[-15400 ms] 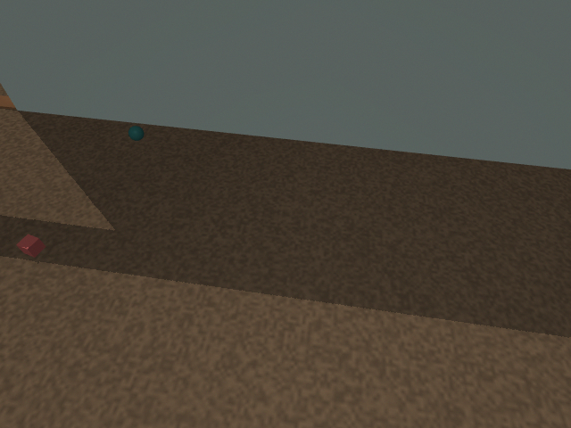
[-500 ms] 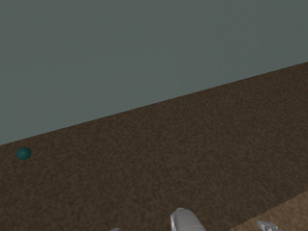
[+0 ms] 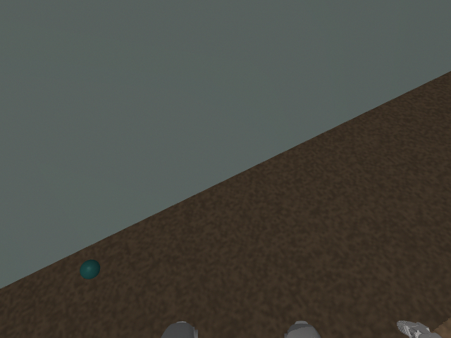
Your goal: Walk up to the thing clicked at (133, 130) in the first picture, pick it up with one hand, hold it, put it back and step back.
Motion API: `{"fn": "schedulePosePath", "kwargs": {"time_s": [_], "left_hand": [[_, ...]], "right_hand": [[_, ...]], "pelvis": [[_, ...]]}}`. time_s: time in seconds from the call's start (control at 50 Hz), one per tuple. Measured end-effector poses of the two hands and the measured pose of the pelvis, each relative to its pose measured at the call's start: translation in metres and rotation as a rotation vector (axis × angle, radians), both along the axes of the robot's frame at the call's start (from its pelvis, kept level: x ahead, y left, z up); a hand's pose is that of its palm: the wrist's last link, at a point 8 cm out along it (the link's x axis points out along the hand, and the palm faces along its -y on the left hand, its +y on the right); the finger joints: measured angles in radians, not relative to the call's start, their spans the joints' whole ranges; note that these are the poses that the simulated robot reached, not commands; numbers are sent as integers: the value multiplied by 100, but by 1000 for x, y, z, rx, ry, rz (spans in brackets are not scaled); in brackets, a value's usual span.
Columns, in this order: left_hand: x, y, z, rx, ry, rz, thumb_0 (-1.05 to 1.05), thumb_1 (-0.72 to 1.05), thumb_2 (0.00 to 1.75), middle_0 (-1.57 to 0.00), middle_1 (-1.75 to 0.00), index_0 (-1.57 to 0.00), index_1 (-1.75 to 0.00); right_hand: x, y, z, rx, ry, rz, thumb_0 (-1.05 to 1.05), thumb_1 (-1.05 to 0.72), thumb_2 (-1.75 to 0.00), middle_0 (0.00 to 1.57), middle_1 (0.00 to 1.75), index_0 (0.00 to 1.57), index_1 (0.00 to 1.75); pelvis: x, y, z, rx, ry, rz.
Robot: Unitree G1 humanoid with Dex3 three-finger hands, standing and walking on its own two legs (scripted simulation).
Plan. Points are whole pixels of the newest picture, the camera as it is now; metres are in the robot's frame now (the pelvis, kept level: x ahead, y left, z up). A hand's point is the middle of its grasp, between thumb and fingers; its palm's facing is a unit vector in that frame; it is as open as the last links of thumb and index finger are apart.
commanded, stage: walk up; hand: left
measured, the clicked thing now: (90, 269) +0.53 +0.66 -0.69
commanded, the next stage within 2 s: none
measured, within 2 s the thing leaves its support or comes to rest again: neither
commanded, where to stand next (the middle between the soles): +0.09 +0.56 m, yaw -16 degrees
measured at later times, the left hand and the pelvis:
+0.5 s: hand out of the picture +0.10 +0.50 -0.11, palm faces -0.12 -0.82 -0.56, open 7.4 cm; pelvis -0.01 +0.21 +0.00, yaw -6 degrees
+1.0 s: hand out of the picture +0.10 +0.78 -0.13, palm faces -0.18 -0.81 -0.57, open 7.4 cm; pelvis -0.02 +0.47 +0.00, yaw -11 degrees
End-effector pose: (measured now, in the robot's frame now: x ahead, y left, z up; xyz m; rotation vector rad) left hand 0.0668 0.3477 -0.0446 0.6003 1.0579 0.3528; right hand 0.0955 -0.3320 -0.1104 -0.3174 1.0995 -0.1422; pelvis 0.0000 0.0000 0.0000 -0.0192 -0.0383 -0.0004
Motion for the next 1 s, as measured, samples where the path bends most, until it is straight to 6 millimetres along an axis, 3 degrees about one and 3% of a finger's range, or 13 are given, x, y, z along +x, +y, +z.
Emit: {"fn": "schedulePosePath", "kwargs": {"time_s": [0.08, 0.14, 0.24, 0.32, 0.4, 0.48, 0.62, 0.76, 0.82, 0.86, 1.0], "left_hand": [[1, 73, -17, 27, 15, -12, 1, 89, 90, -21, -30, -21, -30], [4, 118, -33, 43, 40, 21, 1, 90, 90, -21, -30, -21, -30], [18, 140, -36, -20, 89, 1, 1, 90, 90, -21, -30, -21, -30], [28, 143, -33, -73, 115, -49, 1, 90, 90, -21, -30, -21, -30], [35, 151, -32, -85, 100, -96, 1, 90, 90, -21, -30, -21, -30], [30, 175, -26, -67, 71, -106, 1, 90, 90, -21, -30, -21, -30], [21, 247, -1, -20, 17, -96, 1, 90, 90, -21, -30, -21, -30], [23, 364, -11, 47, 26, -131, 1, 89, 90, -21, -30, -21, -30], [26, 420, -28, 66, 28, -109, 1, 89, 90, -21, -30, -21, -30], [26, 444, -36, 67, 50, -78, 1, 90, 90, -21, -30, -21, -30], [36, 464, -39, -48, 122, -117, 1, 90, 90, -21, -30, -21, -30]], "right_hand": [[-7, 36, -2, -74, 5, -13, 0, -90, -90, 20, 30, 20, 30], [-30, 71, -2, -105, 23, -38, 0, -91, -90, 20, 30, 20, 30], [-73, 128, 11, -71, 105, -127, 0, -90, -90, 20, 30, 20, 30], [-93, 163, 14, -44, 139, -158, 1, -90, -90, 21, 30, 20, 30], [-97, 187, 0, -23, 143, -178, 1, -90, -90, 21, 30, 20, 30], [-88, 220, -12, -4, 140, -160, 1, -90, -90, 21, 30, 20, 30], [-60, 271, -9, 11, 51, -110, 1, -90, -90, 21, 30, 20, 30], [-55, 331, -10, -66, 0, -125, 0, -91, -90, 20, 30, 20, 30], [-69, 371, -12, -102, 9, -134, 0, -91, -90, 20, 30, 20, 30], [-86, 401, -10, -95, 25, -157, 0, -91, -90, 20, 30, 20, 30], [-142, 489, 12, -35, 142, -258, 0, -90, -90, 21, 30, 20, 30]], "pelvis": [[-5, 56, -19, -8, 15, -15], [-7, 90, -26, 14, -1, -45], [-3, 125, -5, -9, 17, -55], [-1, 152, 6, -1, 25, -77], [1, 178, 1, 6, 28, -114], [-5, 206, -1, -23, 2, -117], [-12, 270, 3, 14, -4, -124], [-21, 360, -20, 4, 19, -147], [-26, 402, -32, 33, -12, -170], [-26, 423, -31, 4, -16, -183], [-24, 473, 1, -7, 13, -186]]}}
